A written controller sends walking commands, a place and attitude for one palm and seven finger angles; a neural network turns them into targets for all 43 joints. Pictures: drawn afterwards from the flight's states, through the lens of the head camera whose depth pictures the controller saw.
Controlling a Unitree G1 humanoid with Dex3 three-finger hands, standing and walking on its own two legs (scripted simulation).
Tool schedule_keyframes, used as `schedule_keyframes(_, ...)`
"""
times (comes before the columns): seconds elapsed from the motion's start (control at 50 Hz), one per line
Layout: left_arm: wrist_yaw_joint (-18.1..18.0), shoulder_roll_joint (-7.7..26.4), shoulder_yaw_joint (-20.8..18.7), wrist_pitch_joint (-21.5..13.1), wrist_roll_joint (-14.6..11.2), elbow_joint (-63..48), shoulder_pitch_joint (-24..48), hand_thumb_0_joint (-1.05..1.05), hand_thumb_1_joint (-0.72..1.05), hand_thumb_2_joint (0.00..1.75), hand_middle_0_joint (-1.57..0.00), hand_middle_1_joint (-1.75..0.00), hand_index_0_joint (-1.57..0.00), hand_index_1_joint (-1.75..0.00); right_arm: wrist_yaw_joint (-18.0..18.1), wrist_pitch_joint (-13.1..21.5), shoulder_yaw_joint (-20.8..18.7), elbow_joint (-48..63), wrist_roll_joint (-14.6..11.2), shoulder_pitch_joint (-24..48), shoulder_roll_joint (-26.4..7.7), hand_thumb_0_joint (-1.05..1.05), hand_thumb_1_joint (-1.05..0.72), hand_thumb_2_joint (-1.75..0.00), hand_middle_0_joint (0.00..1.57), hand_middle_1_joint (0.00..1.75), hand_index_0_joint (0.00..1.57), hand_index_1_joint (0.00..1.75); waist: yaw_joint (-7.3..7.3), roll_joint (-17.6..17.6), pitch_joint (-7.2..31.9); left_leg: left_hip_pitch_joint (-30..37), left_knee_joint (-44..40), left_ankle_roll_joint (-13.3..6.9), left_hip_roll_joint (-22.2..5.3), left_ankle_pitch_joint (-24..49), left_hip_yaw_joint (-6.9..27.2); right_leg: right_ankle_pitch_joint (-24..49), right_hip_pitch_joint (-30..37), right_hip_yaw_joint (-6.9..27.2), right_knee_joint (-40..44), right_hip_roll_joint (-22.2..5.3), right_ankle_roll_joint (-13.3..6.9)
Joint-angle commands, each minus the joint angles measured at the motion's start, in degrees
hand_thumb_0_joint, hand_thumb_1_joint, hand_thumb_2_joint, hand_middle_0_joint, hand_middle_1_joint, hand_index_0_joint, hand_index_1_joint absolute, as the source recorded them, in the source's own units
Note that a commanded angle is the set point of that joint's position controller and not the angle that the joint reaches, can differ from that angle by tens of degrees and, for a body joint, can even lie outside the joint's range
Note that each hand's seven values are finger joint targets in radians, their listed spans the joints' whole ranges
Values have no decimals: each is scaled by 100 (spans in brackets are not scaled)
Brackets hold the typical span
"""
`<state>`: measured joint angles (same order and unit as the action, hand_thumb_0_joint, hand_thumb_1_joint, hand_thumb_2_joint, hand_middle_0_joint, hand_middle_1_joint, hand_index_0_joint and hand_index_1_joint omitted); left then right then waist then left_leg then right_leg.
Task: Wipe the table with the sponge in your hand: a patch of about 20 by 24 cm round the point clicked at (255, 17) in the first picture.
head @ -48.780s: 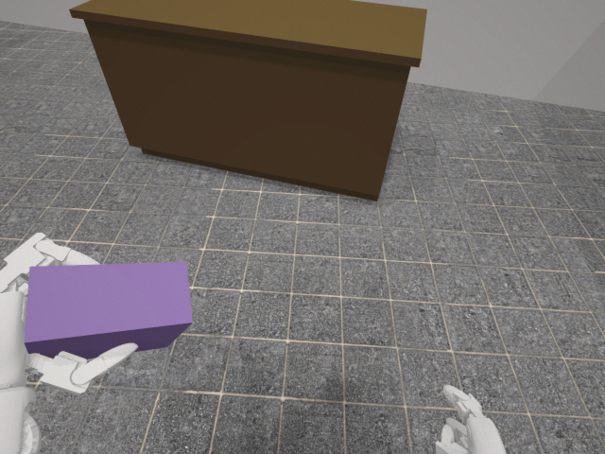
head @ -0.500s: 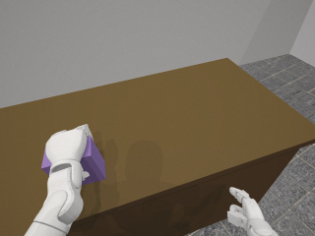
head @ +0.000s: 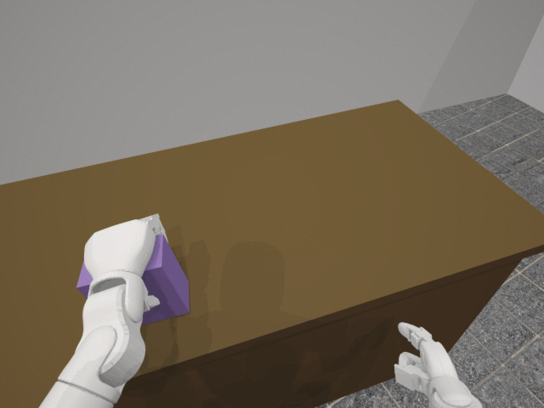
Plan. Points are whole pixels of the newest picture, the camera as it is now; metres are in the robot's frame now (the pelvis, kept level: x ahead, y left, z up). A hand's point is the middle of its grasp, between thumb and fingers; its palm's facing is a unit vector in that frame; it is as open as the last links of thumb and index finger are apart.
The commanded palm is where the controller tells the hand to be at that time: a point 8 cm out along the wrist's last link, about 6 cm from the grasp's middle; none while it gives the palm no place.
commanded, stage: lift the sponge slowly off the table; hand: left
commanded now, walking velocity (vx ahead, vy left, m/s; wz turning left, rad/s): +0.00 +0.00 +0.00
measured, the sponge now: (145, 291) +0.26 +0.26 +0.02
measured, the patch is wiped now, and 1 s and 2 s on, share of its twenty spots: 1.00 1.00 1.00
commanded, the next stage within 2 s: bring the sponge back beside the body in 1.58 s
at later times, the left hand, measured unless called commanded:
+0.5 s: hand (139, 260) +0.26 +0.23 +0.11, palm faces +0.10 -0.14 -0.99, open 10.3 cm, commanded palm +0.23 +0.24 +0.18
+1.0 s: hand (128, 243) +0.27 +0.24 +0.14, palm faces +0.11 -0.10 -0.99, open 10.3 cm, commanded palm +0.23 +0.24 +0.22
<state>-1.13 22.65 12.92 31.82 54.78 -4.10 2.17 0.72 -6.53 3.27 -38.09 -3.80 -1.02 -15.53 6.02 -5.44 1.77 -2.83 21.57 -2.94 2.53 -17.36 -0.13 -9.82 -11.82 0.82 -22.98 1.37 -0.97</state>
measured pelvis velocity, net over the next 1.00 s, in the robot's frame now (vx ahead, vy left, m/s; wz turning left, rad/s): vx -0.03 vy -0.02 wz -0.01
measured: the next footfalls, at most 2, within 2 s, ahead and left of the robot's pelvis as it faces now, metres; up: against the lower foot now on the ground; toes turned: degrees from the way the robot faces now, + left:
none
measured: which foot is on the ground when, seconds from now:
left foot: down 0.00-1.00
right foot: down 0.00-1.00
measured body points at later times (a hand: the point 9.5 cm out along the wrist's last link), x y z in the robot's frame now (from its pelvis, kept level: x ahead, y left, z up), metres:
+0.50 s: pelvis -0.01 -0.02 +0.00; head -0.04 -0.06 +0.45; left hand +0.25 +0.24 +0.17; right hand +0.24 -0.21 -0.07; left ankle -0.06 +0.09 -0.74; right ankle +0.03 -0.12 -0.74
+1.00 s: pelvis -0.03 -0.02 +0.00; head -0.05 -0.07 +0.45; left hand +0.26 +0.24 +0.20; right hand +0.22 -0.23 -0.08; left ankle -0.06 +0.09 -0.74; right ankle +0.03 -0.12 -0.74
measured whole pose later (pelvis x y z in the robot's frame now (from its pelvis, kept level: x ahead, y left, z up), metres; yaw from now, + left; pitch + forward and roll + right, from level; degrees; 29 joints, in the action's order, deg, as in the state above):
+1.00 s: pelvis -0.03 -0.02 +0.00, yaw +0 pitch -3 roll +1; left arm 4.9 28.2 8.4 32.4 50.6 -3.8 10.0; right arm 2.2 -6.0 4.2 -38.8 -4.2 0.1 -15.9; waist 5.8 -6.2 0.5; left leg -1.4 18.9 -1.3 1.7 -14.1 -0.3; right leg -6.7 -10.8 1.0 -20.9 2.3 -2.5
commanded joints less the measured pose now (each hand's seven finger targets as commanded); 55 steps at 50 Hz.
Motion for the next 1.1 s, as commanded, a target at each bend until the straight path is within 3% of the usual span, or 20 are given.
schedule_keyframes(0.0,-140,850,-592,-97,30,-1317,1335,0,10,130,-120,-160,-120,-160,-24,354,-210,1060,7,1399,-489,0,-90,-90,20,30,20,30,89,361,1219,-456,-318,70,-220,2413,477,1492,1376,437,-2,76,-471)
schedule_keyframes(0.02,-153,795,-541,-95,69,-1377,1525,0,10,130,-120,-160,-120,-160,-23,362,-198,1050,10,1360,-464,0,-90,-90,20,30,20,30,75,333,1348,-455,-319,55,-207,2431,428,1507,1474,352,-15,51,-458)
schedule_keyframes(0.06,-164,825,-566,-92,72,-1136,1447,0,10,130,-120,-160,-120,-160,-13,344,-194,944,6,1354,-454,0,-90,-90,20,30,20,30,46,538,1107,-484,-348,78,-193,2374,429,1503,1392,395,66,52,-456)
schedule_keyframes(0.22,-226,1192,-854,-47,146,-1634,1983,0,10,130,-120,-160,-120,-160,35,343,-141,983,38,1529,-417,0,-90,-90,20,30,20,30,128,198,1449,-422,-429,10,-117,2344,372,1596,1796,551,95,45,-490)
schedule_keyframes(0.24,-221,1162,-849,-24,116,-1384,1752,0,10,130,-120,-160,-120,-160,36,337,-139,931,31,1525,-402,0,-90,-90,20,30,20,30,134,271,1215,-450,-431,28,-121,2334,384,1580,1693,561,143,37,-496)
schedule_keyframes(0.36,-72,1135,-776,111,-22,-1283,1998,0,10,130,-120,-160,-120,-160,77,254,-114,924,-8,1600,-449,0,-90,-90,20,30,20,30,36,327,962,-504,-547,22,-135,1921,366,1049,1487,566,332,15,-453)
schedule_keyframes(0.42,-11,1330,-945,143,-21,-1419,2173,0,10,130,-120,-160,-120,-160,90,289,-109,1010,-15,1639,-451,0,-90,-90,20,30,20,30,70,361,1219,-539,-510,-31,-79,1872,339,1028,1668,645,297,1,-454)
schedule_keyframes(0.46,61,1260,-856,164,-48,-1184,2028,0,10,130,-120,-160,-120,-160,107,240,-85,968,-19,1632,-456,0,-90,-90,20,30,20,30,47,426,1017,-592,-545,-9,-84,1810,346,988,1582,643,352,-24,-437)
schedule_keyframes(0.5,91,1594,-1116,144,-27,-1372,2210,0,10,130,-120,-160,-120,-160,122,233,-101,1014,-28,1689,-494,0,-90,-90,20,30,20,30,59,343,1124,-550,-555,-20,-87,1648,365,733,1561,802,383,14,-455)
schedule_keyframes(0.56,172,1422,-885,138,-19,-1045,2453,0,10,130,-120,-160,-120,-160,158,244,-78,965,-44,1632,-481,0,-90,-90,20,30,20,30,-7,357,963,-628,-582,-11,-75,1518,340,567,1445,661,443,-38,-420)
schedule_keyframes(0.6,197,1701,-1055,84,12,-1162,2774,0,10,130,-120,-160,-120,-160,192,285,-92,1000,-54,1651,-504,0,-90,-90,20,30,20,30,-28,243,1039,-562,-592,-25,-80,1351,357,310,1389,789,496,-4,-440)
schedule_keyframes(0.62,208,1632,-993,44,48,-1198,2919,0,10,130,-120,-160,-120,-160,187,350,-86,1037,-48,1616,-476,0,-90,-90,20,30,20,30,16,196,1251,-587,-580,-46,-45,1433,337,410,1562,670,419,-38,-433)
schedule_keyframes(0.66,241,1595,-941,0,31,-981,2782,0,10,130,-120,-160,-120,-160,206,349,-87,960,-36,1578,-477,0,-90,-90,20,30,20,30,2,226,1115,-586,-591,-32,-47,1465,344,478,1507,677,460,-47,-426)
schedule_keyframes(0.7,245,1920,-1214,-37,54,-1054,2881,0,10,130,-120,-160,-120,-160,201,362,-98,986,-48,1601,-511,0,-90,-90,20,30,20,30,38,196,1229,-581,-609,-21,-45,1405,383,378,1578,815,473,-16,-452)
schedule_keyframes(0.76,261,1740,-1125,-74,-25,-849,2780,0,10,130,-120,-160,-120,-160,196,398,-103,970,-39,1546,-477,0,-90,-90,20,30,20,30,62,402,1211,-642,-616,-12,-46,1490,359,546,1651,689,449,-66,-415)
schedule_keyframes(0.82,241,1956,-1419,-73,-115,-1052,2691,0,10,130,-120,-160,-120,-160,171,442,-116,1043,-22,1576,-489,0,-90,-90,20,30,20,30,154,377,1424,-679,-559,-22,-26,1630,333,748,1844,716,343,-83,-416)
schedule_keyframes(0.88,292,1935,-1381,8,-159,-950,2480,0,10,130,-120,-160,-120,-160,148,377,-124,1004,-30,1623,-517,0,-90,-90,20,30,20,30,155,441,1186,-741,-558,10,-40,1592,350,738,1687,749,385,-108,-399)
schedule_keyframes(0.96,391,1706,-1127,44,-237,-1070,2711,0,10,130,-120,-160,-120,-160,155,414,-108,1045,-56,1630,-503,0,-90,-90,20,30,20,30,52,418,1039,-710,-563,-9,-66,1473,358,553,1475,676,429,-98,-386)
schedule_keyframes(1.0,418,2077,-1421,18,-215,-1415,2769,0,10,130,-120,-160,-120,-160,164,438,-124,1096,-50,1668,-536,0,-90,-90,20,30,20,30,81,392,1266,-590,-521,-31,-55,1494,381,560,1554,817,409,-63,-409)
schedule_keyframes(1.08,478,1975,-1269,-21,-173,-1312,2932,0,10,130,-120,-160,-120,-160,192,432,-108,1029,-36,1570,-495,0,-90,-90,20,30,20,30,40,422,1182,-588,-547,-20,-60,1555,385,634,1518,713,420,-92,-390)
